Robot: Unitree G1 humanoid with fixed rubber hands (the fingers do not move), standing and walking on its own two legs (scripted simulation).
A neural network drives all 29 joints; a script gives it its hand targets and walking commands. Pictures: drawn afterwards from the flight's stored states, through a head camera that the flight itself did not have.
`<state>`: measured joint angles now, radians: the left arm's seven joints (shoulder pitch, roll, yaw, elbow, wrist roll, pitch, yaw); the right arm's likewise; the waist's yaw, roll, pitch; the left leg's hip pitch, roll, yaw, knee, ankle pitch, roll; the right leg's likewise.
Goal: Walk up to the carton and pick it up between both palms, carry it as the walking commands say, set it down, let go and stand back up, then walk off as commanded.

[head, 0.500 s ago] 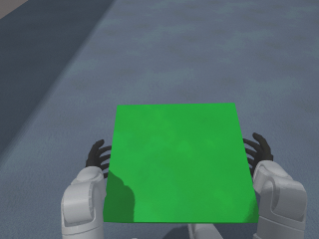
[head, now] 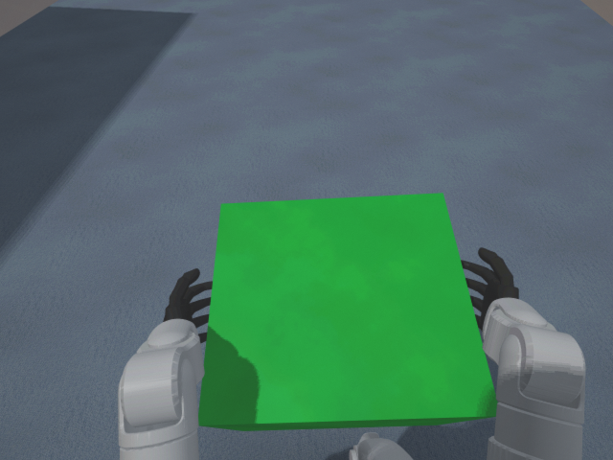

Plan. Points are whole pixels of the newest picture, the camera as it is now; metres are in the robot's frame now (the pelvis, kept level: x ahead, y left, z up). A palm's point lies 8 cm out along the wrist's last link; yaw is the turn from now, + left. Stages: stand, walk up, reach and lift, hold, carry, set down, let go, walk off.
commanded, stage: carry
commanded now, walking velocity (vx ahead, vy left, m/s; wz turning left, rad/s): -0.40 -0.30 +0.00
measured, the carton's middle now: (335, 321) +0.31 -0.02 -0.01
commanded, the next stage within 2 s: none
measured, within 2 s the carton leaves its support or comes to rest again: neither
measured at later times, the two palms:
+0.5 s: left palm out of the picture +0.03 +0.02 +0.06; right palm out of the picture +0.02 -0.35 +0.08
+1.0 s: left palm out of the picture -0.19 -0.10 +0.09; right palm out of the picture -0.16 -0.47 +0.08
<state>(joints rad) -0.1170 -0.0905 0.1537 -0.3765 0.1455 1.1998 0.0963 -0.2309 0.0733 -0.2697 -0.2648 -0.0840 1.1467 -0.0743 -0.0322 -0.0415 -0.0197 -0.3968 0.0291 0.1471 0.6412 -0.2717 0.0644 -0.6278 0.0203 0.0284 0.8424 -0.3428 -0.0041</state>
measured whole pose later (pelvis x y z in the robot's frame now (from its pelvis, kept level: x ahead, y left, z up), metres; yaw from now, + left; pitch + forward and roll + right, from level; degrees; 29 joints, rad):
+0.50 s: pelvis -0.24 -0.13 -0.01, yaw +0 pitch +2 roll -2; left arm -0.11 -0.12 0.14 -0.36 0.14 1.21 0.12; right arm -0.21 0.02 -0.25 -0.27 -0.06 1.18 -0.08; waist -0.06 0.01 -0.02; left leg -0.37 0.01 0.15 0.78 -0.47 0.00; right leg -0.53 -0.05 -0.06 0.57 -0.08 0.01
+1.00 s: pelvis -0.43 -0.27 +0.01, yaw +5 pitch +3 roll +1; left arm -0.07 -0.13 0.11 -0.33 0.11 1.19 0.14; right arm -0.13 0.05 -0.28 -0.31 -0.14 1.18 -0.02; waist -0.01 0.04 -0.09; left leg -0.66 0.04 0.01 0.92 -0.41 -0.06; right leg -0.30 -0.07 -0.05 0.55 -0.30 0.03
